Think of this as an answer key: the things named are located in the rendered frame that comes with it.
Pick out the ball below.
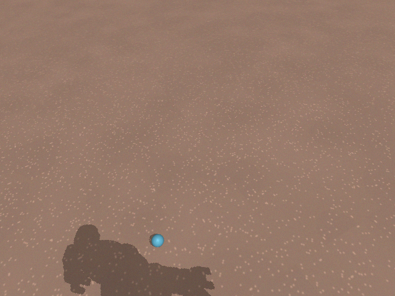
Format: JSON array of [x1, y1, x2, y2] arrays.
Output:
[[151, 234, 164, 247]]

